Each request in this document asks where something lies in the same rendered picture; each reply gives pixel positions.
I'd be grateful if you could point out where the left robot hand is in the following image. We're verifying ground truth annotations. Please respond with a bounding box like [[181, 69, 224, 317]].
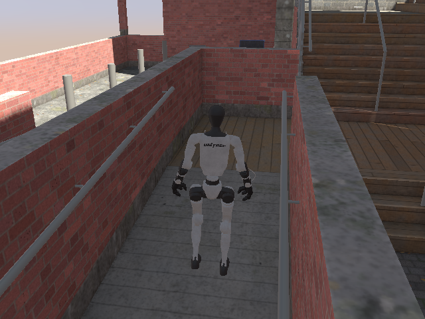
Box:
[[172, 181, 187, 196]]

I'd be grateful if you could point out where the right robot hand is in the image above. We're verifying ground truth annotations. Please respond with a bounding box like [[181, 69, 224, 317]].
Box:
[[238, 185, 253, 201]]

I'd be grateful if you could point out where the left robot upper arm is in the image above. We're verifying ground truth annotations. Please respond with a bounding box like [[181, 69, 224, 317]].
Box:
[[182, 133, 202, 169]]

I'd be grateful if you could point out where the humanoid robot head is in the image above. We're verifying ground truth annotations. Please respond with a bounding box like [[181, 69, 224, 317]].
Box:
[[204, 105, 227, 137]]

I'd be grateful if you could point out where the robot left forearm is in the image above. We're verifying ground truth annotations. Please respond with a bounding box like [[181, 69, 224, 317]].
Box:
[[174, 159, 188, 184]]

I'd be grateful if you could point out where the robot right forearm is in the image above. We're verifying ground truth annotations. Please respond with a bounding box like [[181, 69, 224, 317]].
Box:
[[239, 162, 252, 187]]

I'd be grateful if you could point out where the right robot shin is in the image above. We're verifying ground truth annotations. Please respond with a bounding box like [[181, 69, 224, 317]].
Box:
[[220, 223, 231, 266]]

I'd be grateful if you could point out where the right robot upper arm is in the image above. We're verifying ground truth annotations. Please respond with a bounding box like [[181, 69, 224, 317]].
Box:
[[229, 135, 246, 172]]

